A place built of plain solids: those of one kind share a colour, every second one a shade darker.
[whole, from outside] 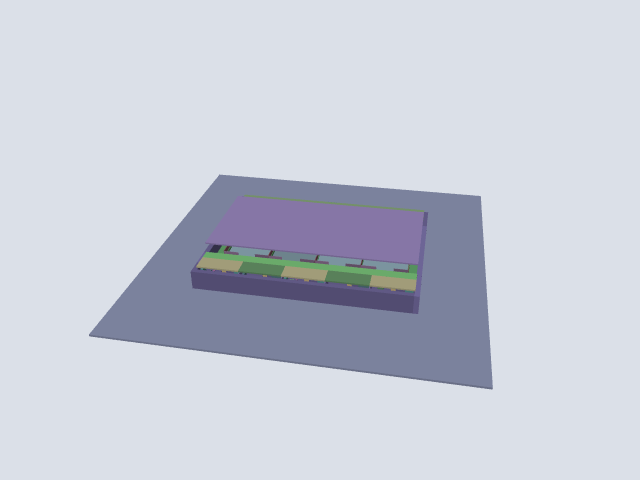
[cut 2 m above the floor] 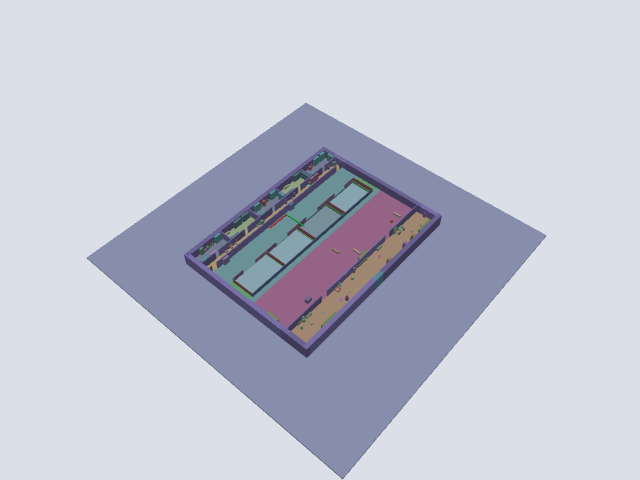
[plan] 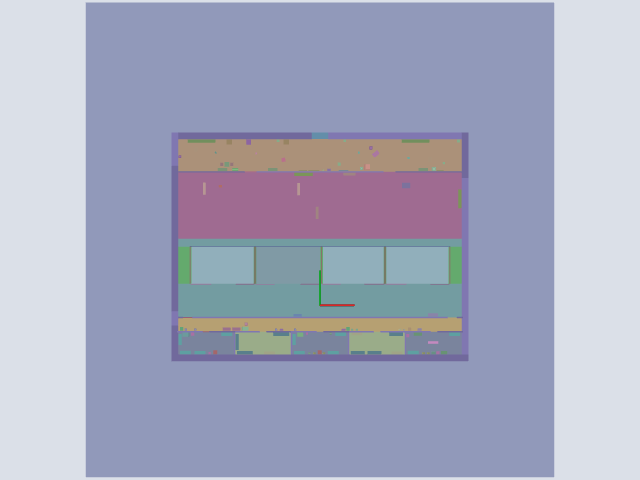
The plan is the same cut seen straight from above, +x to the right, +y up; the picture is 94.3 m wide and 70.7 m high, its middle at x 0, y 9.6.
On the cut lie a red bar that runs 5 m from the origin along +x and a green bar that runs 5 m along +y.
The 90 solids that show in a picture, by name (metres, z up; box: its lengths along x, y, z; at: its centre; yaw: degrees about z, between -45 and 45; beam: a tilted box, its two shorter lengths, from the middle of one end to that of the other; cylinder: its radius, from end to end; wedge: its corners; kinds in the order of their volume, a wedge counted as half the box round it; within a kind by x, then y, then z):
{
 "ground_under_all_1": {"box": [69.01, 69.9, 0.4], "at": [0.0, 9.62, -0.75]},
 "wall_1": {"box": [1.0, 5.25, 3.92], "at": [-21.38, -5.63, 1.36]},
 "wall_2": {"box": [1.0, 3.9, 3.92], "at": [-21.38, -2.86, 1.36]},
 "wall_3": {"box": [1.0, 23.25, 3.92], "at": [-21.38, 8.91, 1.36]},
 "wall_4": {"box": [1.0, 6.7, 3.92], "at": [-21.38, 22.09, 1.36]},
 "wall_5": {"box": [3.82, 0.2, 3.92], "at": [-19.17, -3.91, 1.36]},
 "wall_6": {"box": [10.19, 1.0, 3.92], "at": [-16.78, -7.76, 1.36]},
 "wall_7": {"box": [10.01, 0.2, 3.92], "at": [-16.07, 19.64, 1.36]},
 "wall_8": {"box": [20.68, 1.0, 3.92], "at": [-11.54, 24.94, 1.36]},
 "wall_9": {"box": [3.82, 0.2, 3.92], "at": [-10.78, -3.91, 1.36]},
 "wall_10": {"box": [10.19, 1.0, 3.92], "at": [-8.39, -7.76, 1.36]},
 "wall_11": {"box": [3.82, 0.2, 3.92], "at": [-6.0, -3.91, 1.36]},
 "wall_12": {"box": [3.82, 0.2, 3.92], "at": [-2.39, -3.91, 1.36]},
 "wall_13": {"box": [10.19, 1.0, 3.92], "at": [0.0, -7.76, 1.36]},
 "wall_14": {"box": [37.66, 0.2, 3.92], "at": [0.0, -1.81, 1.36]},
 "wall_15": {"box": [18.74, 0.2, 3.92], "at": [0.0, 19.64, 1.36]},
 "wall_16": {"box": [0.2, 3.65, 3.92], "at": [4.2, -5.63, 1.36]},
 "wall_17": {"box": [7.44, 0.2, 3.92], "at": [4.2, -3.91, 1.36]},
 "wall_18": {"box": [3.82, 0.2, 3.92], "at": [6.0, -3.91, 1.36]},
 "wall_19": {"box": [10.19, 1.0, 3.92], "at": [8.39, -7.76, 1.36]},
 "wall_20": {"box": [3.82, 0.2, 3.92], "at": [10.78, -3.91, 1.36]},
 "wall_21": {"box": [20.68, 1.0, 3.92], "at": [11.54, 24.94, 1.36]},
 "wall_22": {"box": [0.2, 3.65, 3.92], "at": [12.59, -5.63, 1.36]},
 "wall_23": {"box": [7.44, 0.2, 3.92], "at": [12.59, -3.91, 1.36]},
 "wall_24": {"box": [3.82, 0.2, 3.92], "at": [14.39, -3.91, 1.36]},
 "wall_25": {"box": [10.01, 0.2, 3.92], "at": [16.07, 19.64, 1.36]},
 "wall_26": {"box": [10.19, 1.0, 3.92], "at": [16.78, -7.76, 1.36]},
 "wall_27": {"box": [3.82, 0.2, 3.92], "at": [19.17, -3.91, 1.36]},
 "wall_28": {"box": [1.0, 5.25, 3.92], "at": [21.38, -5.63, 1.36]},
 "wall_29": {"box": [1.0, 3.9, 3.92], "at": [21.38, -2.86, 1.36]},
 "wall_30": {"box": [1.0, 23.25, 3.92], "at": [21.38, 8.91, 1.36]},
 "wall_31": {"box": [1.0, 6.7, 3.92], "at": [21.38, 22.09, 1.36]},
 "floor_yard_1": {"box": [41.95, 9.85, 1.12], "at": [0.0, 14.71, -0.04]},
 "floor_walkway_1": {"box": [41.95, 4.95, 1.12], "at": [0.0, 0.67, -0.04]},
 "floor_walkway_2": {"box": [41.95, 1.2, 1.12], "at": [0.0, 9.19, -0.04]},
 "ceil_hall_1": {"box": [41.95, 21.45, 0.3], "at": [0.0, 8.91, 6.07]},
 "floor_lobby_1": {"box": [41.95, 4.9, 1.12], "at": [0.0, 22.09, -0.04]},
 "floor_plot_1": {"box": [9.15, 5.45, 0.6], "at": [-14.35, 5.87, -0.3]},
 "floor_plot_2": {"box": [9.4, 5.45, 0.6], "at": [-4.67, 5.87, -0.3]},
 "floor_plot_3": {"box": [8.95, 5.45, 0.91], "at": [4.9, 5.87, -0.14]},
 "floor_plot_4": {"box": [9.15, 5.45, 1.12], "at": [14.35, 5.87, -0.04]},
 "floor_back_corridor_1": {"box": [41.95, 2.1, 1.12], "at": [0.0, -2.86, -0.04]},
 "floor_store_1": {"box": [8.39, 3.45, 1.12], "at": [-16.78, -5.63, -0.04]},
 "floor_store_2": {"box": [8.39, 3.45, 1.12], "at": [0.0, -5.63, -0.04]},
 "floor_store_3": {"box": [8.39, 3.45, 1.12], "at": [16.78, -5.63, -0.04]},
 "floor_changing_1": {"box": [8.39, 3.45, 1.12], "at": [-8.39, -5.63, -0.04]},
 "floor_changing_2": {"box": [8.39, 3.45, 1.12], "at": [8.39, -5.63, -0.04]},
 "ceil_lobby_1": {"box": [41.95, 4.9, 0.3], "at": [0.0, 22.09, 4.07]},
 "floor_baulk_1": {"box": [2.05, 5.45, 1.12], "at": [-19.95, 5.86, -0.04]},
 "floor_baulk_2": {"box": [0.4, 5.45, 1.12], "at": [-9.57, 5.86, -0.04]},
 "floor_baulk_3": {"box": [0.4, 5.45, 1.12], "at": [0.23, 5.86, -0.04]},
 "floor_baulk_4": {"box": [0.4, 5.45, 1.12], "at": [9.57, 5.86, -0.04]},
 "floor_baulk_5": {"box": [2.05, 5.45, 1.12], "at": [19.95, 5.86, -0.04]},
 "ceil_back_corridor_1": {"box": [41.95, 2.1, 0.3], "at": [0.0, -2.86, 3.92]},
 "ceil_store_1": {"box": [8.39, 3.45, 0.3], "at": [-16.78, -5.63, 3.92]},
 "ceil_store_2": {"box": [8.39, 3.45, 0.3], "at": [0.0, -5.63, 3.92]},
 "ceil_store_3": {"box": [8.39, 3.45, 0.3], "at": [16.78, -5.63, 3.92]},
 "ceil_changing_1": {"box": [8.39, 3.45, 0.3], "at": [-8.39, -5.63, 3.92]},
 "ceil_changing_2": {"box": [8.39, 3.45, 0.3], "at": [8.39, -5.63, 3.92]},
 "lockers_changing_1": {"box": [0.5, 2.35, 1.8], "at": [-12.21, -5.43, 1.42]},
 "lockers_changing_2": {"box": [2.35, 0.5, 1.8], "at": [-11.06, -6.98, 1.42]},
 "lockers_changing_3": {"box": [2.35, 0.5, 1.8], "at": [-5.72, -4.29, 1.42]},
 "lockers_changing_4": {"box": [2.05, 0.5, 1.8], "at": [5.57, -6.98, 1.42]},
 "lockers_changing_5": {"box": [2.05, 0.5, 1.8], "at": [8.02, -6.98, 1.42]},
 "lockers_changing_6": {"box": [2.05, 0.5, 1.8], "at": [11.21, -4.29, 1.42]},
 "shelves_store_1": {"box": [0.5, 1.6, 2.0], "at": [-20.59, -5.06, 1.52]},
 "shelves_store_2": {"box": [1.6, 0.5, 2.0], "at": [-19.82, -6.98, 1.52]},
 "shelves_store_3": {"box": [1.6, 0.5, 2.0], "at": [-17.68, -6.98, 1.52]},
 "shelves_store_4": {"box": [0.5, 1.6, 2.0], "at": [-3.81, -5.06, 1.52]},
 "shelves_store_5": {"box": [1.6, 0.5, 2.0], "at": [-3.04, -6.98, 1.52]},
 "shelves_store_6": {"box": [1.6, 0.5, 2.0], "at": [1.96, -6.98, 1.52]},
 "shelves_store_7": {"box": [1.6, 0.5, 2.0], "at": [13.73, -6.98, 1.52]},
 "door_leaf_1": {"box": [2.4, 0.97, 4.39], "at": [0.0, 24.95, 1.59]},
 "rail_far_1": {"box": [38.37, 0.12, 2.17], "at": [0.0, 8.65, 0.48]},
 "lockers_lobby_1": {"box": [4.1, 0.5, 1.8], "at": [-17.43, 24.16, 1.42]},
 "lockers_lobby_2": {"box": [4.1, 0.5, 1.8], "at": [14.07, 24.16, 1.42]},
 "rail_baulk_1": {"box": [0.12, 5.45, 2.17], "at": [-19.12, 5.87, 0.48]},
 "rail_baulk_2": {"box": [0.12, 5.45, 2.17], "at": [-9.57, 5.87, 0.48]},
 "rail_baulk_3": {"box": [0.12, 5.45, 2.17], "at": [0.23, 5.87, 0.48]},
 "rail_baulk_4": {"box": [0.12, 5.45, 2.17], "at": [9.57, 5.87, 0.48]},
 "rail_baulk_5": {"box": [0.12, 5.45, 2.17], "at": [19.12, 5.87, 0.48]},
 "lockers_hall_1": {"box": [2.7, 0.5, 1.8], "at": [-2.42, 19.26, 1.42]},
 "lockers_hall_2": {"box": [0.5, 2.75, 1.8], "at": [20.59, 15.66, 1.42]},
 "rail_end_1": {"box": [3.04, 0.12, 2.17], "at": [-17.55, 3.08, 0.48]},
 "rail_end_2": {"box": [3.04, 0.12, 2.17], "at": [-1.35, 3.08, 0.48]},
 "rail_end_3": {"box": [2.79, 0.12, 2.17], "at": [1.68, 3.08, 0.48]},
 "rail_end_4": {"box": [2.99, 0.12, 2.17], "at": [8.02, 3.08, 0.48]},
 "rail_end_5": {"box": [3.09, 0.12, 2.17], "at": [11.18, 3.08, 0.48]},
 "locker_row_walkway_1": {"box": [1.5, 0.5, 1.8], "at": [16.65, -1.43, 1.42]},
 "rope_reel_hall_1": {"box": [1.2, 0.8, 1.0], "at": [12.69, 17.63, 1.02]}
}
